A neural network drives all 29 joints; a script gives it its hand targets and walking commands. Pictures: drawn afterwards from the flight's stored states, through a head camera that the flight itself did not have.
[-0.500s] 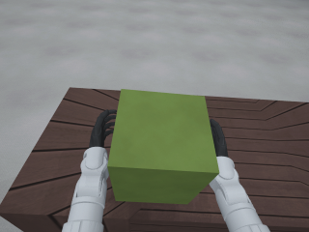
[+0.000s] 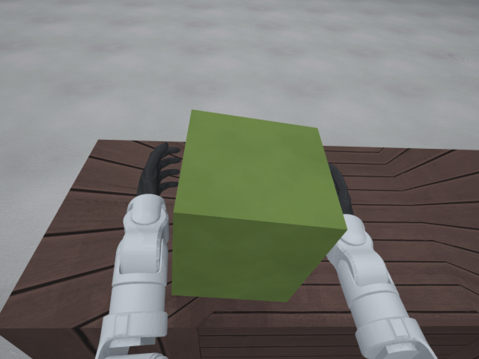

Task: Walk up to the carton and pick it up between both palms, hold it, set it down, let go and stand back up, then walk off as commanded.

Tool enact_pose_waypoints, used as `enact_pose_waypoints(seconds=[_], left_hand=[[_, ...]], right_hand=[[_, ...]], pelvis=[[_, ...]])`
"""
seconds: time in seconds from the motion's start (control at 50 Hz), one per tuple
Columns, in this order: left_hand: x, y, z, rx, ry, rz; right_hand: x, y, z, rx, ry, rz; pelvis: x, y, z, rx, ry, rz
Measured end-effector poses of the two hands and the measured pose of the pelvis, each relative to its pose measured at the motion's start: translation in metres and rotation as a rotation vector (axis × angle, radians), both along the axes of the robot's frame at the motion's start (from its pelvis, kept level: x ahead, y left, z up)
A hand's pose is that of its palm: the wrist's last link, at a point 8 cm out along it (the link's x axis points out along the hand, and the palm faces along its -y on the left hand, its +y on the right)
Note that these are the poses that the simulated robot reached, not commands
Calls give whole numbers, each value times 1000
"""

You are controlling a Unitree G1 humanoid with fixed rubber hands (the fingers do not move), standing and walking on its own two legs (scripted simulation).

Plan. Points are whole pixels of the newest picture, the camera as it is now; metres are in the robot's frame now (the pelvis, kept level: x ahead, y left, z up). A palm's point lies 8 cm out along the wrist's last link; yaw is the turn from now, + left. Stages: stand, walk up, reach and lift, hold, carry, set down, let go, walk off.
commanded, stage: reach and lift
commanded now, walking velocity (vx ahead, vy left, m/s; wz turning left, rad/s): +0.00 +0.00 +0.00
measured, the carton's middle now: (242, 213) +0.36 +0.01 +0.09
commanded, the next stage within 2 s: hold in 1.18 s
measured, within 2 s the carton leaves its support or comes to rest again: neither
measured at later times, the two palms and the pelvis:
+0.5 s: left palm (141, 185) +0.35 +0.17 +0.16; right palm (335, 196) +0.35 -0.14 +0.15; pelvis +0.01 +0.00 +0.00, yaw +1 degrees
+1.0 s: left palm (140, 173) +0.37 +0.17 +0.18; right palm (334, 183) +0.37 -0.13 +0.16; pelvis +0.00 +0.00 +0.00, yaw +1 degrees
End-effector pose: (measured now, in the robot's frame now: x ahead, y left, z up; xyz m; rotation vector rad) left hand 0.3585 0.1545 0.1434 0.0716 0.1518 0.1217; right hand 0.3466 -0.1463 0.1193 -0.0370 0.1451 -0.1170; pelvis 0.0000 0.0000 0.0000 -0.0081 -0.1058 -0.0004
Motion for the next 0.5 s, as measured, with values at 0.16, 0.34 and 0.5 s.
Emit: enact_pose_waypoints(seconds=[0.16, 0.34, 0.5], left_hand=[[1, 2, 15, -8, -17, 15], [0, 11, 17, -11, -10, 20], [-5, 12, 19, -10, -18, 11]], right_hand=[[7, 2, 18, 18, -24, 13], [12, 10, 27, 23, -27, 26], [5, 11, 29, 31, -38, 16]], pelvis=[[0, -4, 0, 2, 8, -1], [5, -7, 0, -1, -5, 17], [7, -3, -1, -4, -28, 19]])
